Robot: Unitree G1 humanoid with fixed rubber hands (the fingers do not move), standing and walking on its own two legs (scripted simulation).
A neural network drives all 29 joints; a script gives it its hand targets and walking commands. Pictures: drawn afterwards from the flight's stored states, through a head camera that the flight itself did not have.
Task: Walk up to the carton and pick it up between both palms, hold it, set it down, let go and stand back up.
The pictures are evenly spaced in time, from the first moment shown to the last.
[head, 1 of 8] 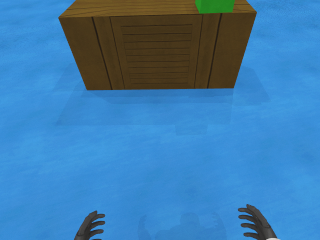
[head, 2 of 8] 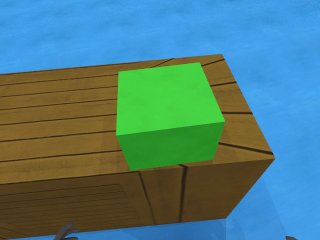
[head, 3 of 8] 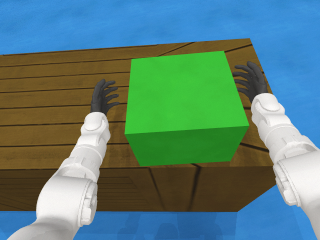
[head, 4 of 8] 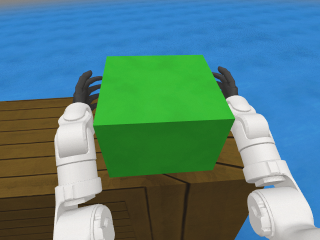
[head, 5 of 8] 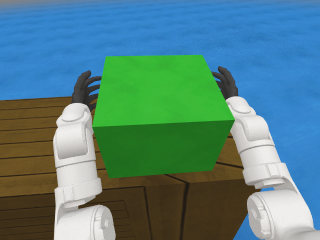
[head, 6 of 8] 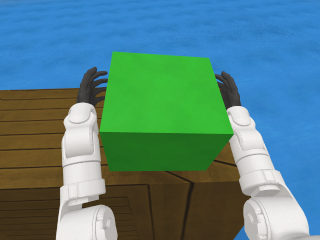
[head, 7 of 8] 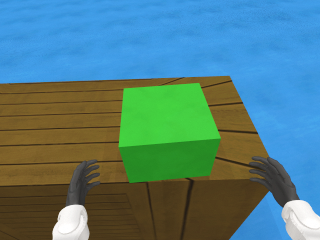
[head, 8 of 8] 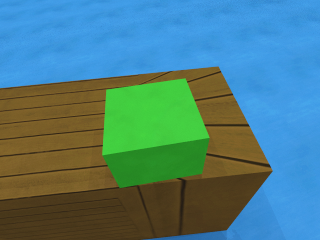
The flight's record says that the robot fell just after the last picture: no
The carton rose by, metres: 0.17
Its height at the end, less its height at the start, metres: +0.00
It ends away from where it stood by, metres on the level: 0.03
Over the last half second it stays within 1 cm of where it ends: yes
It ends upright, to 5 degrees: yes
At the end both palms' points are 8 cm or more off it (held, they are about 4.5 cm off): yes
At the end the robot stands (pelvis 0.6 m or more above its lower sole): yes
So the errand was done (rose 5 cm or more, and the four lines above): yes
